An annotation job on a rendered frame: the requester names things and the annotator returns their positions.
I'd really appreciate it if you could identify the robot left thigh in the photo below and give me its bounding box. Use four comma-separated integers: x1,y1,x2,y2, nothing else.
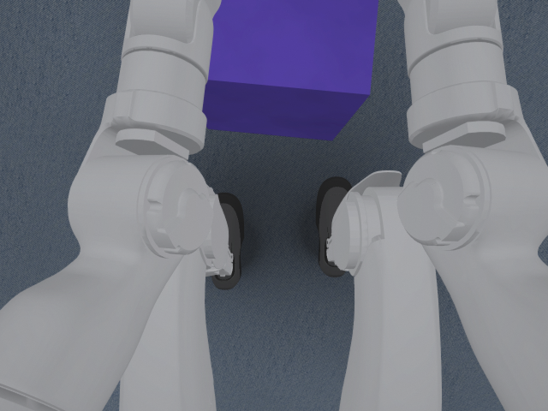
119,188,224,411

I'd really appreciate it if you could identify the robot left upper arm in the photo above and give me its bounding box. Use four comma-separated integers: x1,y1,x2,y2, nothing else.
0,155,214,411

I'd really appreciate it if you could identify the left robot forearm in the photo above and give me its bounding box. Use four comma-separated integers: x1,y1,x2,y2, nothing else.
77,0,222,174

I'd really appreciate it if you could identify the carton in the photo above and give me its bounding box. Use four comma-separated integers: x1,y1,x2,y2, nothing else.
202,0,378,140

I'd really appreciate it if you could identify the right robot foot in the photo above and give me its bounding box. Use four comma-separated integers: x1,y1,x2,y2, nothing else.
316,176,352,277

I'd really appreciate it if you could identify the robot right upper arm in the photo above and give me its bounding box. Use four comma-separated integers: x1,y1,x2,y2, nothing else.
397,145,548,411

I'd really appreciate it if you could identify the right robot forearm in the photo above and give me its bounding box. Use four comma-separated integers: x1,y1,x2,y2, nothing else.
397,0,547,165

